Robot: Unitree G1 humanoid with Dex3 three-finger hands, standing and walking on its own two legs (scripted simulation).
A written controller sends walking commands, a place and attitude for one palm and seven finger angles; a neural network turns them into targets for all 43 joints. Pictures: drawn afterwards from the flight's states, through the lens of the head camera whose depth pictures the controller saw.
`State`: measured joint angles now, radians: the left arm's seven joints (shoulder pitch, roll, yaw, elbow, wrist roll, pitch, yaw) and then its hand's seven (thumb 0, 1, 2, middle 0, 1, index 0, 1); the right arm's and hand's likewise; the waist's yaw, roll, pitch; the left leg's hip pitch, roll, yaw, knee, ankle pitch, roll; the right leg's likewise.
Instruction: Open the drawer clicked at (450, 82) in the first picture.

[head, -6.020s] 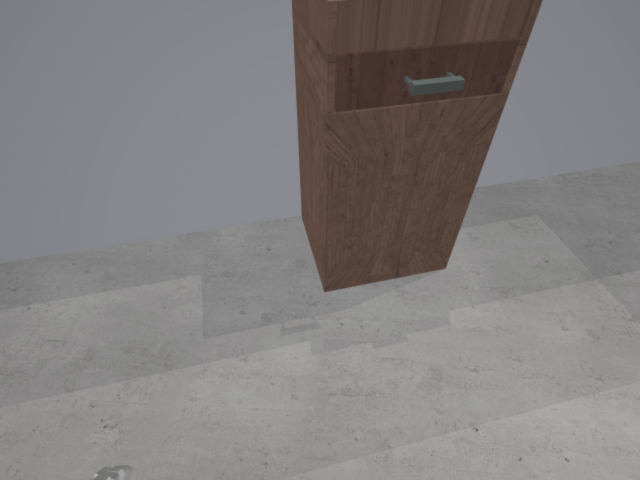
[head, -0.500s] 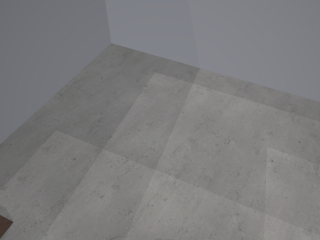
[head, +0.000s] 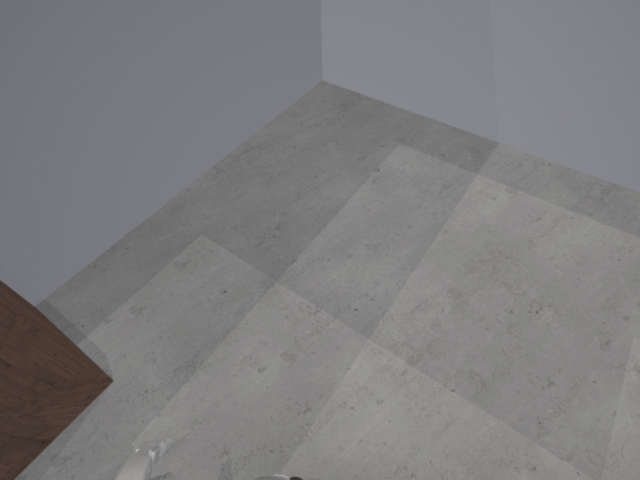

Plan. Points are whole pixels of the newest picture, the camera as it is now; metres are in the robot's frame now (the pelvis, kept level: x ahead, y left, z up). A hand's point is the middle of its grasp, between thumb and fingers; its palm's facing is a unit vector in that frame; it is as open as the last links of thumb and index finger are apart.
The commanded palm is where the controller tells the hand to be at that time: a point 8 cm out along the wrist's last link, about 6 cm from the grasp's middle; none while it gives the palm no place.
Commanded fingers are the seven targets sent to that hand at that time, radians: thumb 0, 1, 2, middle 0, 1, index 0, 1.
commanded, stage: turn to face it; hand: left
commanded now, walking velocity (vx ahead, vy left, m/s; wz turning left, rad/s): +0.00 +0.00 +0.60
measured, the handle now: out of the picture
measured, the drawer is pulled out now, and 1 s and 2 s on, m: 0.00 0.00 0.00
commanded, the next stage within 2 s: take the last steps up to it in 1.46 s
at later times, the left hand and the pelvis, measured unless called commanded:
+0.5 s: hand out of the picture -0.05 +0.23 -0.18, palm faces +0.38 -0.89 -0.26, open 7.4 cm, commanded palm none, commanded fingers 0.00 0.90 0.90 -0.20 -0.30 -0.20 -0.30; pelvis -0.01 +0.02 -0.01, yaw +19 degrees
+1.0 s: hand out of the picture +0.00 +0.21 -0.13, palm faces +0.59 -0.75 -0.30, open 7.4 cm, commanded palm none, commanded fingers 0.00 0.90 0.90 -0.20 -0.30 -0.20 -0.30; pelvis +0.02 -0.03 +0.00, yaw +37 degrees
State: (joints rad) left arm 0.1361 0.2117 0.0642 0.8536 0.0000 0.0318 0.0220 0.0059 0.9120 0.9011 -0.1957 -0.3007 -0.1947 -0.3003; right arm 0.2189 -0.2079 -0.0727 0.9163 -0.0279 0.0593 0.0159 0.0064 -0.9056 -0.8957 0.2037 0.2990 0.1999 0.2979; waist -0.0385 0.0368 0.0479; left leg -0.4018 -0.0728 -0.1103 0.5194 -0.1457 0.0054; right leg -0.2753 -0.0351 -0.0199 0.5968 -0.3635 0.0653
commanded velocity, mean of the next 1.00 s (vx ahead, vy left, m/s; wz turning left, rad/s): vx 0.00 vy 0.00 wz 0.60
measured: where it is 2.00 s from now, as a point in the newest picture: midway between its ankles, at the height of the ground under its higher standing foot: outside the picture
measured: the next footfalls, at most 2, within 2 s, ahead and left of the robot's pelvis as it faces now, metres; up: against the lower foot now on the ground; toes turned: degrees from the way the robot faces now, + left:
left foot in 0.44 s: +0.00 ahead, +0.14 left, +0.00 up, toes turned +24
right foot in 0.90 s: +0.11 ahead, -0.09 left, +0.00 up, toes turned +30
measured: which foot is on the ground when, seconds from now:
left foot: down 0.00-0.00, up 0.02-0.42, down 0.44-0.90, up 0.92-1.00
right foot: down 0.00-0.44, up 0.46-0.88, down 0.90-1.00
